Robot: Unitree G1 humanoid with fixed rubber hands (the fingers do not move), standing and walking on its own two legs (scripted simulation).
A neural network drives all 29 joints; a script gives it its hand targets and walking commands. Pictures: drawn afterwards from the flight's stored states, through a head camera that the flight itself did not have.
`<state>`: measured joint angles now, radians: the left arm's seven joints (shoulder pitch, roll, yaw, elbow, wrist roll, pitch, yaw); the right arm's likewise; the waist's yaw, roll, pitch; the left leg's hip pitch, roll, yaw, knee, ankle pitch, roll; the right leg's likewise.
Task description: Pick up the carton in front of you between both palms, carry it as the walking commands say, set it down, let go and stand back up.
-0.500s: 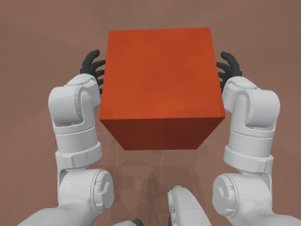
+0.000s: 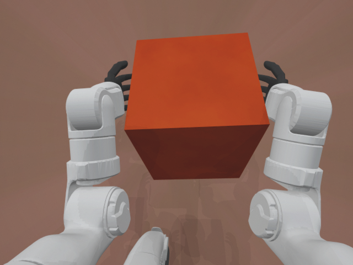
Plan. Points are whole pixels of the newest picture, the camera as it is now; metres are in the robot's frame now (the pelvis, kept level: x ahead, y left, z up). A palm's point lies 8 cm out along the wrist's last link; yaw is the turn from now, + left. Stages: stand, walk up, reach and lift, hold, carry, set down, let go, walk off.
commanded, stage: carry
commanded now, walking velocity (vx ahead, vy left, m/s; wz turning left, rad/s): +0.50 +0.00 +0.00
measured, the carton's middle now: (193, 116) +0.40 +0.03 +0.11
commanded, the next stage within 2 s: none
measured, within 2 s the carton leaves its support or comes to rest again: neither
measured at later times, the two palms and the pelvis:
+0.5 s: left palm (174, 2) +0.69 +0.11 +0.22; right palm (293, 10) +0.68 -0.19 +0.21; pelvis +0.30 -0.02 +0.03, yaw -1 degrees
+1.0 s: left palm out of the picture +0.99 +0.10 +0.23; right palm out of the picture +0.96 -0.20 +0.23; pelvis +0.60 -0.01 +0.08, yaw -2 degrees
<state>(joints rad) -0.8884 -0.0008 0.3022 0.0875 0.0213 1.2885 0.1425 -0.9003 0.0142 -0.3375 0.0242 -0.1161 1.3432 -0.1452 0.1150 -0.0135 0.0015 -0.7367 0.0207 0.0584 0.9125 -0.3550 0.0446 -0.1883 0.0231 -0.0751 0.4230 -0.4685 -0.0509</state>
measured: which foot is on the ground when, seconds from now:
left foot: up 0.00-0.04, down 0.06-0.44, up 0.46-0.84, down 0.86-1.00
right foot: down 0.00-0.10, up 0.12-0.42, down 0.44-0.88, up 0.90-1.00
